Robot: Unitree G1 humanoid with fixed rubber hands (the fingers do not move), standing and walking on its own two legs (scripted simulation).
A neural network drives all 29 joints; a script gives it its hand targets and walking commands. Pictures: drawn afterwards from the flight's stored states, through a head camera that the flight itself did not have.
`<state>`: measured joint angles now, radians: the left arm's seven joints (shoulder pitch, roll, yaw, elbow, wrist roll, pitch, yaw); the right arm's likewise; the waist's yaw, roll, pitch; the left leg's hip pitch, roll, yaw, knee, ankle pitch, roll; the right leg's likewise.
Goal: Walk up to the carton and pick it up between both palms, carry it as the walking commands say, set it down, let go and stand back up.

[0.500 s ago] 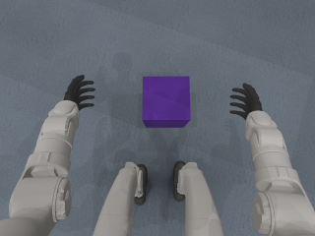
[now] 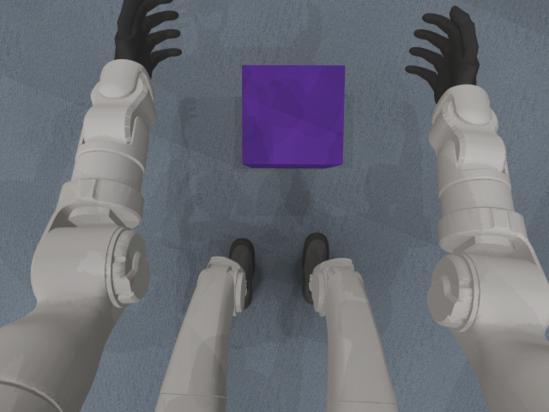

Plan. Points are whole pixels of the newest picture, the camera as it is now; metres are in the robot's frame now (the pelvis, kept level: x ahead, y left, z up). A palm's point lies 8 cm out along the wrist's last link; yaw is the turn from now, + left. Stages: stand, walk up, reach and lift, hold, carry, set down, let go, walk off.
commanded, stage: reach and lift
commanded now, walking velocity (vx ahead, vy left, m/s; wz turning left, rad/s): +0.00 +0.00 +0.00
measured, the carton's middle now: (290, 125) +0.51 -0.02 -0.53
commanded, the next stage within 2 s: none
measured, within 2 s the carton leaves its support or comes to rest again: neither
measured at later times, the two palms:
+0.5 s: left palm (167, 92) +0.51 +0.18 -0.24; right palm (406, 109) +0.49 -0.20 -0.25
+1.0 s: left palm (192, 116) +0.50 +0.19 -0.41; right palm (369, 125) +0.49 -0.18 -0.41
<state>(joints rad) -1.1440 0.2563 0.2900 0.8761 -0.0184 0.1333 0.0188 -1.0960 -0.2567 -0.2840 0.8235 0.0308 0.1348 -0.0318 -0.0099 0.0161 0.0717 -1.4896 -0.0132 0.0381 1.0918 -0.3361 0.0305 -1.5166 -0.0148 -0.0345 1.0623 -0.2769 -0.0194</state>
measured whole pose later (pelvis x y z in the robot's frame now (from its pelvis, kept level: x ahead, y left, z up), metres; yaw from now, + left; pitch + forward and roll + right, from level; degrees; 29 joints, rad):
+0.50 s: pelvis -0.06 -0.01 -0.11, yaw +1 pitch +28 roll -1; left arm -1.52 0.43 0.11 0.97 -0.16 0.25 0.09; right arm -1.44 -0.36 -0.23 0.89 0.16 0.25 -0.13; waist -0.02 0.01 0.52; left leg -1.66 -0.03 -0.01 1.62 -0.45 0.01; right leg -1.67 0.00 -0.03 1.57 -0.40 -0.02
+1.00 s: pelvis -0.06 +0.00 -0.24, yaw +1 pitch +30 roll -1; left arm -1.50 0.42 0.05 1.03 -0.27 0.17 0.14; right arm -1.45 -0.38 -0.10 0.98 0.26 0.17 -0.17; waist -0.01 0.01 0.52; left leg -2.04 -0.02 0.03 2.09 -0.58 0.04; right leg -2.06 -0.01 -0.02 2.05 -0.52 -0.01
